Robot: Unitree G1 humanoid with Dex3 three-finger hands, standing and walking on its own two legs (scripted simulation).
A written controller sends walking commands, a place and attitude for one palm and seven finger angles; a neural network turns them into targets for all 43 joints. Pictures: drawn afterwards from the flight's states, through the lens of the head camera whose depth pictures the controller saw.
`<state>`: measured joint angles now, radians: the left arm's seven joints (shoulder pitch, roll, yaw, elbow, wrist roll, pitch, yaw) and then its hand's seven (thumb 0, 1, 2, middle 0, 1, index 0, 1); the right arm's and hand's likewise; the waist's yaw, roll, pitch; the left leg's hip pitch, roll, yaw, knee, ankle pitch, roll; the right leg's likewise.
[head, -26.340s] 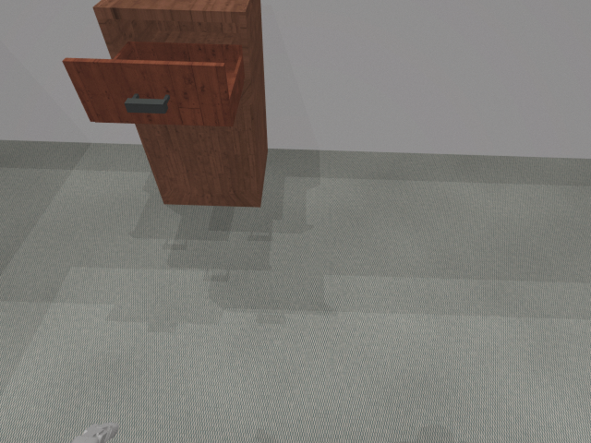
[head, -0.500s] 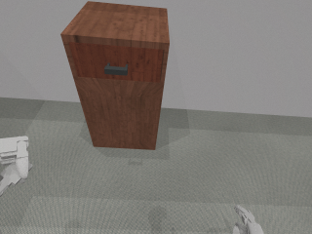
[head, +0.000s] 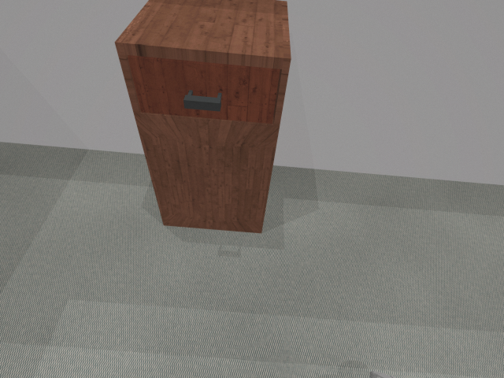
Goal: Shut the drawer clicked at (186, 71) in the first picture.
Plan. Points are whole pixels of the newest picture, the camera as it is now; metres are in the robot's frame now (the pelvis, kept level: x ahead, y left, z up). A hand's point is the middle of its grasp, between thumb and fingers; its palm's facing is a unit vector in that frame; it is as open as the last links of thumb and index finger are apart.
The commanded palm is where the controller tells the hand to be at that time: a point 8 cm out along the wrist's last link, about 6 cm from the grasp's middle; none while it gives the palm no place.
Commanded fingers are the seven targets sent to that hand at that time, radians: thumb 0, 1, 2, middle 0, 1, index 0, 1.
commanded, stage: let the arm hang, fingers relaxed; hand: left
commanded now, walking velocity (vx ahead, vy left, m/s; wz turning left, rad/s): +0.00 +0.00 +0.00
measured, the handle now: (203, 98) +0.83 +0.17 -0.03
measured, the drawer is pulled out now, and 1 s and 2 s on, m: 0.00 0.00 0.00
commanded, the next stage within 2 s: look to check the result in 0.84 s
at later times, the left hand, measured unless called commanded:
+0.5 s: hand out of the picture -0.06 +0.18 -0.16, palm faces +0.04 -0.98 -0.22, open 6.9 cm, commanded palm none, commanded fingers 0.00 0.90 0.90 -0.20 -0.30 -0.20 -0.30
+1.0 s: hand out of the picture -0.02 +0.13 -0.17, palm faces +0.04 -0.99 -0.14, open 7.4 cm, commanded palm none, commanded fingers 0.00 0.90 0.90 -0.20 -0.30 -0.20 -0.30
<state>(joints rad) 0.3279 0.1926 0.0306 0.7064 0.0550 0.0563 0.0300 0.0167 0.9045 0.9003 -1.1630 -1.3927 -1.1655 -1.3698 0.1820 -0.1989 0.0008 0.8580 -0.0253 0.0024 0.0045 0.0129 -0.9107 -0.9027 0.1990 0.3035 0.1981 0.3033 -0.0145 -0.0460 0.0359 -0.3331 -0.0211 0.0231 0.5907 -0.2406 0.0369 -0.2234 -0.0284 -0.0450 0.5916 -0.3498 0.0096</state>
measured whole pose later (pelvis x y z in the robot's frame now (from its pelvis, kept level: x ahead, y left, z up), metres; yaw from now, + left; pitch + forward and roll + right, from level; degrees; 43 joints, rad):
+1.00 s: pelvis +0.01 -0.02 +0.01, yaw -1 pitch -2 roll +0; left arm 0.32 0.10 0.01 1.14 0.01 -0.01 0.03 0.01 0.91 0.90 -0.20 -0.30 -0.20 -0.30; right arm 0.33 -0.09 -0.02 1.15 -0.01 0.01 -0.04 0.01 -0.91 -0.90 0.20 0.30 0.20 0.30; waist -0.01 0.00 0.05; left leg -0.25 0.01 0.02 0.45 -0.18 0.01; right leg -0.14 0.00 -0.05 0.44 -0.28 -0.02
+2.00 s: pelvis +0.03 -0.03 +0.01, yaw -1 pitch -2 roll +0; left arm 0.33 0.11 0.01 1.14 0.01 -0.01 0.04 0.01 0.91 0.90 -0.19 -0.30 -0.20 -0.30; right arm 0.29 -0.10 -0.01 1.16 -0.01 0.00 -0.05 0.01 -0.91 -0.90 0.20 0.30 0.20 0.30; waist 0.00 0.00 0.05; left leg -0.19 0.02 0.02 0.43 -0.21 -0.01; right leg -0.08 0.02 -0.04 0.41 -0.30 -0.03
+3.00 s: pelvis +0.02 -0.03 +0.01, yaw -1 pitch -2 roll +0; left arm 0.33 0.10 0.01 1.15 0.01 -0.02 0.04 0.01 0.91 0.90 -0.19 -0.30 -0.20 -0.30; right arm 0.30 -0.11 -0.01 1.16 -0.01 0.00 -0.05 0.01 -0.91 -0.90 0.20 0.30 0.20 0.30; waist 0.00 0.01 0.06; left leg -0.20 0.02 0.02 0.43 -0.20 -0.01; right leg -0.09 0.01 -0.05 0.41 -0.29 -0.03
